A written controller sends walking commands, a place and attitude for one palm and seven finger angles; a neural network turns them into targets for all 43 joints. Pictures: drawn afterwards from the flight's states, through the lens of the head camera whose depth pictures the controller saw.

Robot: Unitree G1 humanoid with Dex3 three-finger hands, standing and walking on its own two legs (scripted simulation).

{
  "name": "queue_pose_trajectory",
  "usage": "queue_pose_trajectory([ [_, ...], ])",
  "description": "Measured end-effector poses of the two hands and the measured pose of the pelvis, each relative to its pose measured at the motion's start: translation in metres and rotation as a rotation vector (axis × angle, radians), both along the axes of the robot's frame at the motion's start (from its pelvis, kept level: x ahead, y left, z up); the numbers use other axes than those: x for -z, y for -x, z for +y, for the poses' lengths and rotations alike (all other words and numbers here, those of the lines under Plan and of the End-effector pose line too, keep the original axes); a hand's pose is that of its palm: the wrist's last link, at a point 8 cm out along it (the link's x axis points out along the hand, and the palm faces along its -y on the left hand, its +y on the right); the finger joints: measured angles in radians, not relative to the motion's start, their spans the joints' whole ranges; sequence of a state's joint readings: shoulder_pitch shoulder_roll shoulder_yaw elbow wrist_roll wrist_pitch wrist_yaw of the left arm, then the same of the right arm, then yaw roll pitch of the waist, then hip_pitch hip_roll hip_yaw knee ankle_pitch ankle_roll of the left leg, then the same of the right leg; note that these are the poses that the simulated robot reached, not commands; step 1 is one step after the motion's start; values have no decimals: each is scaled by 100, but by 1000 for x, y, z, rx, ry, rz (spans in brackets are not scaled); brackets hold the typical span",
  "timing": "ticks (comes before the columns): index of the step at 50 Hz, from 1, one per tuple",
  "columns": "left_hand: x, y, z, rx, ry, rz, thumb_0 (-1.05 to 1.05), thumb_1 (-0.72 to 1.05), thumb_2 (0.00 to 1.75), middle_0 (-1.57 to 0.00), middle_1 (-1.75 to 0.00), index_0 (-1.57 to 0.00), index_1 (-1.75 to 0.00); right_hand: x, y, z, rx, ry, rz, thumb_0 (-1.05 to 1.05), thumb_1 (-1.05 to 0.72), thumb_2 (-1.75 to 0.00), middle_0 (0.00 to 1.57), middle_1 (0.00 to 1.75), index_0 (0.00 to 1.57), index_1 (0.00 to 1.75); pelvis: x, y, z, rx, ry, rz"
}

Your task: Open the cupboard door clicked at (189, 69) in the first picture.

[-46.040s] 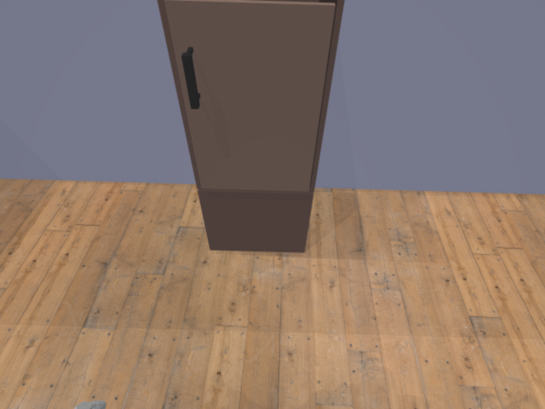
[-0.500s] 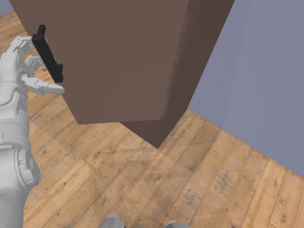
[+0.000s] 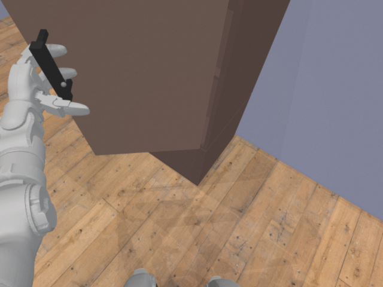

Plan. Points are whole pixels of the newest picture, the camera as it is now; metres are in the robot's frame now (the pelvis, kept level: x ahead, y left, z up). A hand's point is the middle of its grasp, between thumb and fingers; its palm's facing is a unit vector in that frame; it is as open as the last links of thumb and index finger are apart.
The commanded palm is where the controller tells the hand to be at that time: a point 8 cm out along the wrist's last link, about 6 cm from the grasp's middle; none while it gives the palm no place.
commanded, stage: slide the fingers in behind the handle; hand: left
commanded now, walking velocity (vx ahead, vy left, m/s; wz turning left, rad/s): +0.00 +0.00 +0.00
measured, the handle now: (55, 68) +0.54 +0.24 +0.11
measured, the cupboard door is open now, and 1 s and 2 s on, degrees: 42 41 74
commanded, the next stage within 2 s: close the thumb around the handle in 0.26 s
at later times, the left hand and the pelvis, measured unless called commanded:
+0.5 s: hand (66, 84) +0.50 +0.21 +0.11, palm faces +0.06 -1.00 +0.00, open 13.5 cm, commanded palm +0.47 +0.26 +0.11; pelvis +0.00 +0.00 +0.00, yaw +0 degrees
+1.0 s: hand (61, 87) +0.49 +0.22 +0.11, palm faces +0.05 -1.00 +0.00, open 5.8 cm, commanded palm +0.47 +0.27 +0.11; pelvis +0.00 +0.00 +0.00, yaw +0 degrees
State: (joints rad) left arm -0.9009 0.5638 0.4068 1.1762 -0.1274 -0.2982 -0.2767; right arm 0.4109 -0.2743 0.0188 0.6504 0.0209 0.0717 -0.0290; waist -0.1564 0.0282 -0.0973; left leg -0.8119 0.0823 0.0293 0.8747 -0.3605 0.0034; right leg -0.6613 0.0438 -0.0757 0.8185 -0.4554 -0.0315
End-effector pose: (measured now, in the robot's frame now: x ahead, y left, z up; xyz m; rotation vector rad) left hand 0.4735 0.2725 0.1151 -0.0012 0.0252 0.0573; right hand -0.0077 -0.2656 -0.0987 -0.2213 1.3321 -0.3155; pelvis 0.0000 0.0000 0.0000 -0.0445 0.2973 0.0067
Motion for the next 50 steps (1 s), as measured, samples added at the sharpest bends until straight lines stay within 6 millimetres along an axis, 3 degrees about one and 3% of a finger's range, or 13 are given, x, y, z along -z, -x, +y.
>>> queue_pose_trajectory([
  [24, 0, -1, -5, 2, 0, -8, -1, -44, 32, -30, -120, -31, -120, -1, -11, -1, -2, 3, -30, 0, -90, -90, 21, 30, 20, 30, -1, -2, 1, 4, -4, -4],
  [32, -1, 0, -5, -5, -1, -7, -1, -15, 44, -31, -124, -33, -123, 0, -9, 2, 3, -7, -23, 0, -90, -90, 21, 30, 20, 30, -1, -3, 2, 7, -5, -4],
  [47, 0, 9, 6, -7, 6, 6, 1, 64, 78, -37, -132, -38, -132, -2, -13, 4, 0, -4, -41, 0, -90, -90, 21, 30, 20, 30, -3, -2, 3, 5, -3, -19],
  [50, 0, 8, 3, 11, 3, -2, 1, 70, 81, -36, -132, -39, -133, -2, -13, 2, -6, 5, -42, 0, -90, -90, 21, 30, 20, 30, -2, 0, 4, 2, -1, -16],
])
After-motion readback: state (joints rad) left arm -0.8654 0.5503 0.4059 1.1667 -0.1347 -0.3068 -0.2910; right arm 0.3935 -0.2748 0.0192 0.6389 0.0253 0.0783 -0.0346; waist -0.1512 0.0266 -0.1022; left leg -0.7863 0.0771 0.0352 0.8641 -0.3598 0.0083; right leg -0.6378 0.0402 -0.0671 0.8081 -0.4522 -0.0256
